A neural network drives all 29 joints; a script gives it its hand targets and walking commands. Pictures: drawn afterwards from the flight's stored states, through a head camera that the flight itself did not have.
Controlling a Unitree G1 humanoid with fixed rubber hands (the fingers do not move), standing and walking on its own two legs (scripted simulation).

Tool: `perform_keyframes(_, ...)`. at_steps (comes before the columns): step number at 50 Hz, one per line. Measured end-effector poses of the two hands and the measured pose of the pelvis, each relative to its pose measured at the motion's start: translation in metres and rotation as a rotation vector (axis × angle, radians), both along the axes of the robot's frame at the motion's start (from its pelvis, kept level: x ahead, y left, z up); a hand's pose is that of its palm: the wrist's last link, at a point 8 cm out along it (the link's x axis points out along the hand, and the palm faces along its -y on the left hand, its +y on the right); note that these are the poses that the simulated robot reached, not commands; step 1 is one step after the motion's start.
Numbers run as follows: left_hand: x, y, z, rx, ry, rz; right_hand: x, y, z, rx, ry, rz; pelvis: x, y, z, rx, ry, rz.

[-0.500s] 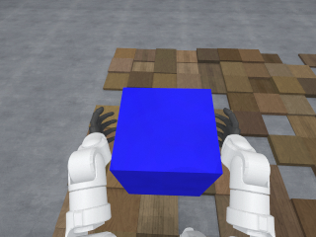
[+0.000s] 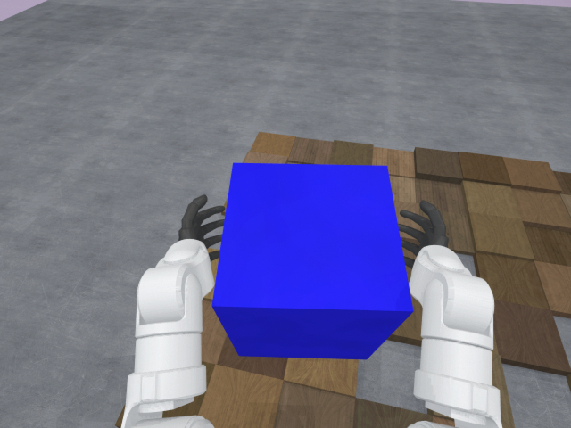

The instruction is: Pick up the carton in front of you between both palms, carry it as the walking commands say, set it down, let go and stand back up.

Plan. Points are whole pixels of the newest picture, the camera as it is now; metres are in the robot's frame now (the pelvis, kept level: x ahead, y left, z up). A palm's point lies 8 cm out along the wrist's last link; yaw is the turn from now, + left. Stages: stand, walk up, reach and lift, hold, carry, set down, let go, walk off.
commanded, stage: carry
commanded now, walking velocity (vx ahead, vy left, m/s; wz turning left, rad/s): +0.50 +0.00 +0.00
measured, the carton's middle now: (305, 270) +0.35 +0.02 +0.04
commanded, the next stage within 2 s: none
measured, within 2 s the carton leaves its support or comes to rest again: neither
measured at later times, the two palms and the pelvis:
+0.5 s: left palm (242, 108) +0.62 +0.15 +0.14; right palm (409, 112) +0.65 -0.16 +0.14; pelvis +0.29 -0.02 +0.01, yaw +1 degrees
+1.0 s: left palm (258, 51) +0.97 +0.18 +0.11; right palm (377, 56) +0.95 -0.13 +0.11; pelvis +0.62 +0.04 +0.01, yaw -1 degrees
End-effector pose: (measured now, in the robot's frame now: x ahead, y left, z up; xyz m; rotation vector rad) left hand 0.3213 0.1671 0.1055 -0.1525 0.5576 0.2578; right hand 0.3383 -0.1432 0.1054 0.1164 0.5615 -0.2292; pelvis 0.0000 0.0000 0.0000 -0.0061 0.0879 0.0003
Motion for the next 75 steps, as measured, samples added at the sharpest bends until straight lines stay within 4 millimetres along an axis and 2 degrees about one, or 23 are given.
perform_keyframes(4,0.057,0.007,-0.009,0.002,0.038,-0.033,0.041,0.007,-0.004,-0.025,0.036,-0.019,0.045,0.011,-0.001,0.008,0.007,0.009)
perform_keyframes(9,0.111,-0.001,-0.019,-0.056,0.094,-0.046,0.082,0.003,-0.011,0.008,0.086,-0.033,0.096,0.014,0.010,-0.004,0.012,0.011)
perform_keyframes(12,0.145,-0.006,-0.017,-0.059,0.080,-0.044,0.114,-0.002,-0.007,0.024,0.068,-0.033,0.129,0.011,0.013,-0.004,0.010,0.015)
perform_keyframes(15,0.185,-0.010,-0.007,-0.037,0.035,-0.033,0.156,-0.007,0.001,0.033,0.022,-0.024,0.167,0.005,0.012,0.001,0.007,0.020)
perform_keyframes(20,0.252,-0.013,0.018,0.021,-0.076,0.019,0.240,-0.013,0.016,0.020,-0.084,0.028,0.236,-0.012,-0.002,0.006,-0.025,0.028)
perform_keyframes(28,0.334,-0.014,0.049,0.009,-0.041,0.019,0.344,-0.011,0.041,0.049,-0.037,0.039,0.328,-0.020,0.020,0.019,-0.013,0.016)
perform_keyframes(35,0.430,-0.011,0.064,0.009,-0.049,-0.001,0.433,-0.009,0.057,0.046,-0.044,0.006,0.418,-0.009,0.024,0.008,-0.008,-0.001)
perform_keyframes(38,0.478,-0.007,0.059,0.005,-0.044,-0.016,0.474,-0.005,0.054,0.036,-0.041,-0.010,0.462,0.000,0.017,-0.010,-0.012,-0.006)
perform_keyframes(42,0.547,0.001,0.041,-0.010,-0.036,-0.045,0.529,0.002,0.046,0.009,-0.039,-0.041,0.529,0.016,0.000,-0.040,-0.044,-0.011)
perform_keyframes(45,0.594,0.006,0.024,-0.018,-0.004,-0.060,0.565,0.007,0.036,-0.005,-0.011,-0.055,0.566,0.024,-0.004,-0.021,-0.039,-0.011)
perform_keyframes(51,0.664,0.009,-0.004,-0.065,0.111,-0.064,0.627,0.015,0.004,0.039,0.097,-0.059,0.634,0.037,0.008,-0.027,-0.006,-0.009)
perform_keyframes(56,0.722,0.014,-0.014,-0.073,0.108,-0.047,0.688,0.020,-0.006,0.048,0.094,-0.050,0.698,0.038,0.014,-0.018,0.002,-0.001)
perform_keyframes(60,0.781,0.015,-0.010,-0.053,0.059,-0.038,0.750,0.019,-0.005,0.047,0.049,-0.039,0.764,0.034,0.010,-0.006,-0.008,0.003)
perform_keyframes(64,0.854,0.010,-0.008,-0.006,0.007,-0.039,0.826,0.012,-0.007,0.026,0.000,-0.034,0.838,0.030,-0.007,-0.032,-0.007,0.004)
perform_keyframes(66,0.884,0.012,-0.011,0.025,0.017,-0.033,0.860,0.013,-0.012,0.006,0.012,-0.011,0.862,0.029,-0.008,-0.049,0.008,0.006)
perform_keyframes(71,0.926,0.034,-0.026,-0.017,0.087,0.015,0.925,0.038,-0.022,0.032,0.084,0.030,0.919,0.030,0.003,-0.041,0.021,0.016)
perform_keyframes(75,0.965,0.054,-0.021,-0.052,0.071,0.036,0.975,0.059,-0.021,0.045,0.076,0.046,0.969,0.041,0.008,-0.034,0.018,0.025)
